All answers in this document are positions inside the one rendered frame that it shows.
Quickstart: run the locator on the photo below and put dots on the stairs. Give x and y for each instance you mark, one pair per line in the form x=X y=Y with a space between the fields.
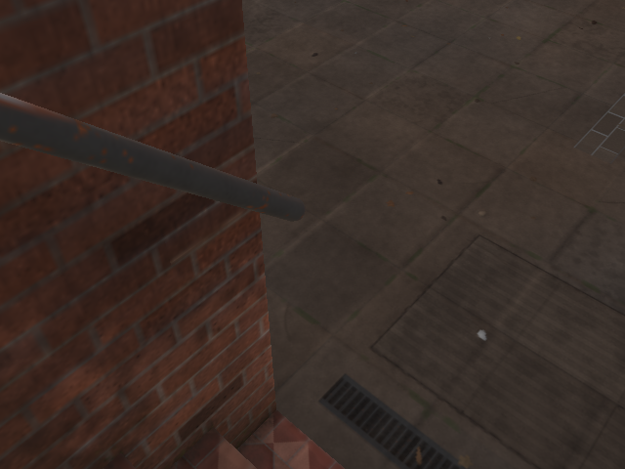
x=276 y=444

